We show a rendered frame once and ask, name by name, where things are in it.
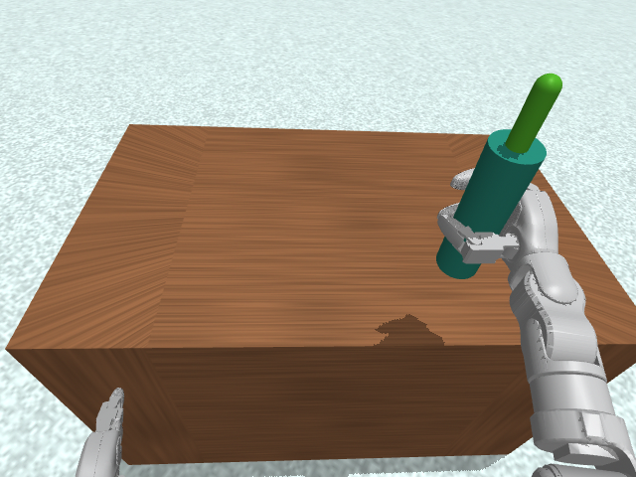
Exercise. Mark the right robot arm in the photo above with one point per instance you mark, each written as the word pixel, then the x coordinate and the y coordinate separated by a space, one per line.
pixel 574 417

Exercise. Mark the right robot hand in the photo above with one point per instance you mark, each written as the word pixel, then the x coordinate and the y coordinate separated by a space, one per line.
pixel 531 228

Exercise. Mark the bottle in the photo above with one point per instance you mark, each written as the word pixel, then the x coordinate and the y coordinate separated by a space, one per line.
pixel 507 165

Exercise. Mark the left robot hand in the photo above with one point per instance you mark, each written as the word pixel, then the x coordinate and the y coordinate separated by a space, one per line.
pixel 101 453

